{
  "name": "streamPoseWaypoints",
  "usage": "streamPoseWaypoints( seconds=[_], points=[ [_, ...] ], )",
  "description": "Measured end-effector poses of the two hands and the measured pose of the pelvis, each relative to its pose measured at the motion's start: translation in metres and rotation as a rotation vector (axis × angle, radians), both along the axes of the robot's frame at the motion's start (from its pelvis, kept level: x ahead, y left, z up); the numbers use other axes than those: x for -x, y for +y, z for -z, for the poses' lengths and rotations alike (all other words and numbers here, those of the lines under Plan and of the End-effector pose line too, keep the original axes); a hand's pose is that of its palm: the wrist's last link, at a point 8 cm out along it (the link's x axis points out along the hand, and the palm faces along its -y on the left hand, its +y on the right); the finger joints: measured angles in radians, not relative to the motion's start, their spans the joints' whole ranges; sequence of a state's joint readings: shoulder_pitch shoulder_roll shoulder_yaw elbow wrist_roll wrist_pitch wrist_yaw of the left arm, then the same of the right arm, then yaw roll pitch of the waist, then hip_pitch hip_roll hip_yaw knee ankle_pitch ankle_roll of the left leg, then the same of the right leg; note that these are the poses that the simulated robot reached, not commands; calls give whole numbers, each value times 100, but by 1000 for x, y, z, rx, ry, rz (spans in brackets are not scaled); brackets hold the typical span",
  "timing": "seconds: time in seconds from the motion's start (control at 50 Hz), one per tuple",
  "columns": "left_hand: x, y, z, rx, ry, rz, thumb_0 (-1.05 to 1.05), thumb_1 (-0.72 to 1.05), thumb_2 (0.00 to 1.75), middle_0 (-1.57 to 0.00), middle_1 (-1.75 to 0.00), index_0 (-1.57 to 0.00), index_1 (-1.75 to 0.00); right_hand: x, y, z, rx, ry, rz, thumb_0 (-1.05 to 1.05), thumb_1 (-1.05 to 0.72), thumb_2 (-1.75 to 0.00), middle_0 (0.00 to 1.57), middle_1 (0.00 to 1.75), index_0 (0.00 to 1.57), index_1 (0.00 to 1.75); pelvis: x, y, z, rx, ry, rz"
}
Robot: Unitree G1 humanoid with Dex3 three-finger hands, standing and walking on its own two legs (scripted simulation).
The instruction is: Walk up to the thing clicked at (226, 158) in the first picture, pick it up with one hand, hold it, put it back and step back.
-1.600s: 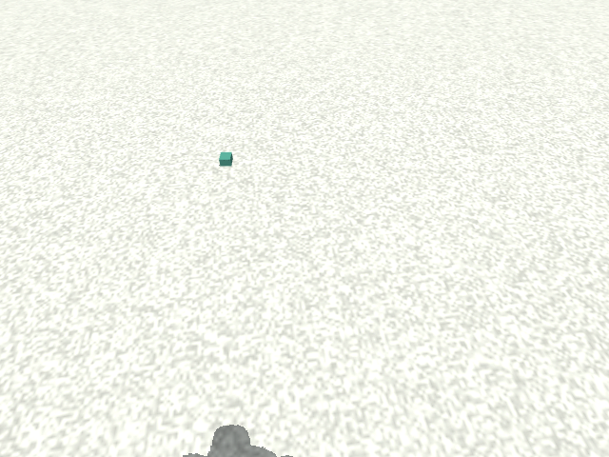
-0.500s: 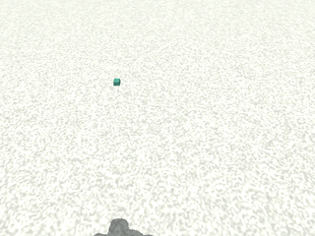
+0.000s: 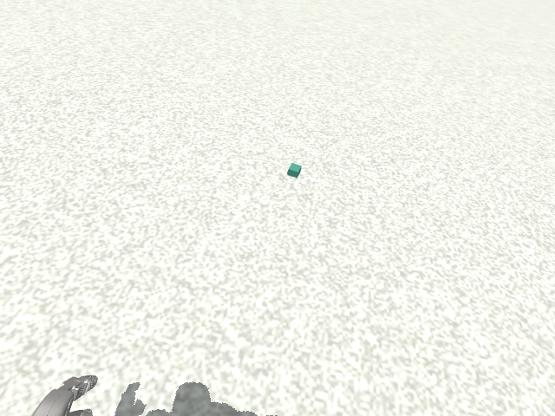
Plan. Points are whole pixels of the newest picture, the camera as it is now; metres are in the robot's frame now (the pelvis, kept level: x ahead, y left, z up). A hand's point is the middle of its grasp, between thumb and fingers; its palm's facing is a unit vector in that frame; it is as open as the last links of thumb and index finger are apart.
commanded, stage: walk up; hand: left
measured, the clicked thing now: (294, 170) +1.60 -0.15 -0.74
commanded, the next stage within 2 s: none
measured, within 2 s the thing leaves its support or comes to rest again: neither
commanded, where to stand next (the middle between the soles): +1.75 -0.58 m, yaw +77 degrees
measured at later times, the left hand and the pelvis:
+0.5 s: hand (161, 332) +0.29 +0.21 -0.10, palm faces +0.43 -0.82 -0.39, open 7.3 cm; pelvis +0.32 -0.10 +0.00, yaw +25 degrees
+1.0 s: hand (215, 243) +0.54 +0.15 -0.16, palm faces +0.55 -0.79 -0.28, open 7.3 cm; pelvis +0.63 -0.13 -0.02, yaw +40 degrees
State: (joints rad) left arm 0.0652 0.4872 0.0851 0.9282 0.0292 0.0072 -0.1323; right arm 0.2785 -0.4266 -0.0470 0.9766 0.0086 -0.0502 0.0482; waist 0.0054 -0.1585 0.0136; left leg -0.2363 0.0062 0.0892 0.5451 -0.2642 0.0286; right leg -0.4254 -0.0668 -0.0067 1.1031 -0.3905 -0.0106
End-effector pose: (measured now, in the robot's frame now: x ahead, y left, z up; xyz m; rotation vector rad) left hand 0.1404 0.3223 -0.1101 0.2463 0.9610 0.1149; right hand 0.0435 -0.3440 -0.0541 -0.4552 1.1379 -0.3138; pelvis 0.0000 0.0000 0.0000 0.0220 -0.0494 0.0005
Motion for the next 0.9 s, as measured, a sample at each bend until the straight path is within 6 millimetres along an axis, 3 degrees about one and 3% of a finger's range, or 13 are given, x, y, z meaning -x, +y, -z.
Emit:
streamPoseWaypoints(
  seconds=[0.1, 0.2, 0.28, 0.34, 0.38, 0.44, 0.52, 0.6, 0.66, 0.72, 0.76, 0.82, 0.9],
  points=[
    [-30, -15, -14, 35, 5, -40, 1, 91, 90, -21, -30, -20, -30, -49, 8, 4, -38, 72, -73, 1, -90, -90, 20, 30, 21, 30, -52, -10, -13, 13, 16, -88],
    [-63, -16, -22, -4, 16, -136, 1, 91, 90, -21, -30, -21, -30, -126, -7, 13, -52, 105, -153, 1, -89, -90, 21, 30, 21, 30, -117, -32, -12, 9, 36, -174],
    [-103, -21, -28, -63, -3, -223, 1, 91, 90, -21, -30, -21, -30, -212, -37, 28, -27, 114, -239, 1, -89, -90, 21, 30, 21, 30, -177, -58, 1, -2, 54, -241],
    [-134, -30, -29, -123, -47, -293, 1, 91, 90, -21, -30, -21, -30, -293, -67, 49, 14, 114, -319, 1, -89, -90, 21, 30, 21, 30, -225, -79, 20, 10, 56, -301],
    [-140, -42, -32, -154, -63, -339, 1, 91, 90, -21, -30, -21, -30, -352, -75, 58, 39, 107, -367, 1, -90, -90, 21, 30, 21, 30, -249, -88, 24, 28, 49, -347],
    [-132, -65, -40, -145, -8, -416, 1, 91, 90, -21, -30, -21, -30, -439, -61, 50, 18, 48, -446, 2, -90, -90, 20, 30, 20, 30, -283, -94, 11, 20, 44, -398],
    [-115, -89, -43, -124, 98, -538, 1, 91, 90, -21, -30, -21, -30, -546, -25, 26, -34, -48, -587, 1, -90, -90, 20, 30, 20, 30, -335, -101, -4, 18, 41, -456],
    [-107, -110, -31, -92, 199, -640, 1, 91, 90, -21, -30, -21, -30, -634, 12, 9, -41, -87, -710, 1, -90, -90, 20, 30, 20, 30, -387, -106, -6, 28, 43, -506],
    [-116, -125, -12, -52, 253, -695, 1, 91, 90, -21, -30, -21, -30, -690, 36, 6, -29, -108, -787, 1, -90, -90, 20, 30, 20, 30, -427, -104, 2, 22, 40, -544],
    [-139, -134, 16, -19, 292, -708, 1, 91, 90, -21, -30, -20, -30, -736, 47, 15, 11, -162, -810, 1, -90, -90, 20, 30, 20, 30, -465, -94, 24, 26, 27, -563],
    [-164, -142, 30, 11, 311, -699, 1, 91, 90, -20, -30, -20, -30, -755, 45, 20, 27, -179, -786, 0, -90, -90, 20, 30, 20, 30, -486, -93, 31, -6, 24, -577],
    [-213, -151, 36, 55, 310, -647, 1, 91, 90, -20, -30, -20, -30, -770, 36, 19, 19, -178, -731, 1, -90, -90, 20, 30, 21, 30, -519, -96, 27, -25, 22, -589],
    [-283, -147, 32, 62, 221, -632, 1, 91, 90, -21, -30, -21, -30, -781, 15, 17, 31, -91, -745, 1, -90, -90, 20, 30, 21, 30, -565, -107, 18, -21, 23, -634]
  ],
)
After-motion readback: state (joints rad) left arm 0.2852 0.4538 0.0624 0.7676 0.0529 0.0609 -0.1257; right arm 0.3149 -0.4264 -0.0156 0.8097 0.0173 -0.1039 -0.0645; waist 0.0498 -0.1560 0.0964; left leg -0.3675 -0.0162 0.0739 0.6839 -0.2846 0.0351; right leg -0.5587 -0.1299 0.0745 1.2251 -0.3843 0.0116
